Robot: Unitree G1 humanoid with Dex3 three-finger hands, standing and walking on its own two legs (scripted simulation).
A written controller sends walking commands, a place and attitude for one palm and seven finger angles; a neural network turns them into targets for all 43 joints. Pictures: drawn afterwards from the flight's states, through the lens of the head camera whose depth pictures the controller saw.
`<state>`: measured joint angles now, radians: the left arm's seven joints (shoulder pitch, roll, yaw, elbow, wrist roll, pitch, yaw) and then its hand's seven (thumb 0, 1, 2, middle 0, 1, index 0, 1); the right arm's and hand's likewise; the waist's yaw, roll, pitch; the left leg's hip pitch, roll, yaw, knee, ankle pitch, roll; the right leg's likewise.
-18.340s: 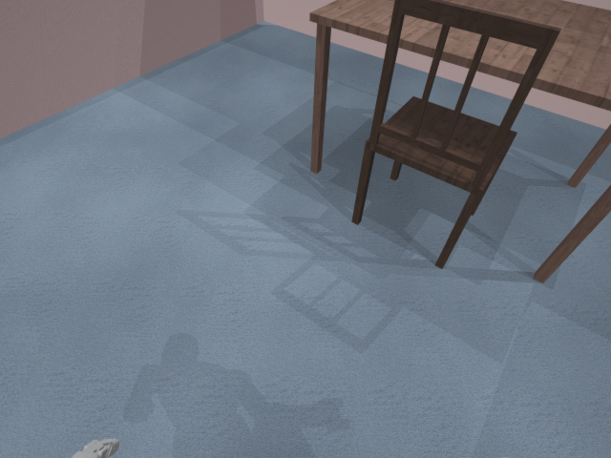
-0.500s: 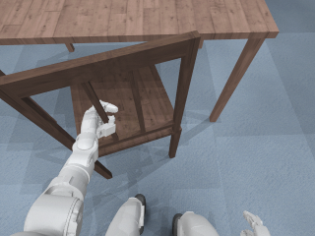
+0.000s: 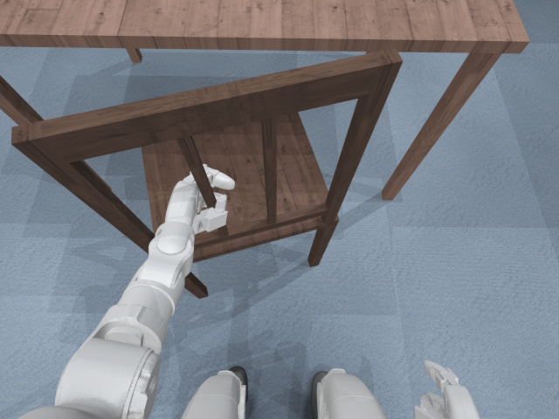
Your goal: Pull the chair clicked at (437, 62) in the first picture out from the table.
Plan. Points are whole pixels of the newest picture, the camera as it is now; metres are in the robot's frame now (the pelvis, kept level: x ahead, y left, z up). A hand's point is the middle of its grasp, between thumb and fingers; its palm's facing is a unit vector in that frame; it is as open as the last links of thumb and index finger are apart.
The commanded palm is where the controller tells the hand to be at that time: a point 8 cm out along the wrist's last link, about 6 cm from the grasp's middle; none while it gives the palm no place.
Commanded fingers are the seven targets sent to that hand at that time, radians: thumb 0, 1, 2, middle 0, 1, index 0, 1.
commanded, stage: step backward, pulling the chair out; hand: left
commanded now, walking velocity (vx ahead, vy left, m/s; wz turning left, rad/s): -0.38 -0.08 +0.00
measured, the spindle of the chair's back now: (209, 196) +0.43 +0.13 -0.06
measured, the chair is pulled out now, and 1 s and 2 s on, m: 0.15 0.31 0.49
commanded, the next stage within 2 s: none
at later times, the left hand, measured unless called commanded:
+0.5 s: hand (218, 250) +0.33 +0.11 -0.06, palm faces -0.11 -0.98 -0.19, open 4.9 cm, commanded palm +0.32 +0.16 -0.06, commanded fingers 0.00 0.90 0.90 -0.50 -1.45 -0.50 -1.45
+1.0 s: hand (213, 318) +0.24 +0.10 -0.06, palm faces -0.06 -0.98 -0.20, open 4.9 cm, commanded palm +0.23 +0.15 -0.05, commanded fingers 0.00 0.90 0.90 -0.50 -1.45 -0.50 -1.45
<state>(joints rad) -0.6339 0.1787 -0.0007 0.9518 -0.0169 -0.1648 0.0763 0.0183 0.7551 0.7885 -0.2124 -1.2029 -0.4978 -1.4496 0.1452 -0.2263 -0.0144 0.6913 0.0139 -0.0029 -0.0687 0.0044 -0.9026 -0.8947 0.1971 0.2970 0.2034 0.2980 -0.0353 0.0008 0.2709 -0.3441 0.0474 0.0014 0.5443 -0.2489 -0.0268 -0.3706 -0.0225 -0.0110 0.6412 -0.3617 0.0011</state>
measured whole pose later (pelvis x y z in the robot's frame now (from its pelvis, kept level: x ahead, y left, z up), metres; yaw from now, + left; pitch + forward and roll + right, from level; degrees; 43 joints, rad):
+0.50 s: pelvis -0.07 +0.01 +0.00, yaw +0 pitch +2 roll +0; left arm -0.64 0.18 0.00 0.93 -0.02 -0.15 0.07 0.01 0.76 0.78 -0.20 -1.18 -0.50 -1.45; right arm 0.16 -0.30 -0.05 0.67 0.02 0.04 -0.10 0.00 -0.91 -0.89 0.19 0.30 0.20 0.30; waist -0.05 0.00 0.29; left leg -0.33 0.07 0.02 0.54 -0.24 -0.05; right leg -0.39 -0.05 -0.01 0.61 -0.29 0.01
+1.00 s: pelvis -0.16 +0.00 -0.01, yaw +1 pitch +1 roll +1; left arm -0.65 0.17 0.01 0.99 -0.04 -0.16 0.08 0.01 0.75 0.79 -0.20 -1.16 -0.50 -1.45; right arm 0.17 -0.29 -0.04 0.70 0.03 0.02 -0.11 0.01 -0.90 -0.89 0.20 0.30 0.20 0.30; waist -0.06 0.02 0.28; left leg -0.31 0.07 0.01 0.55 -0.26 -0.07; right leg -0.44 -0.05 -0.04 0.58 -0.19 0.00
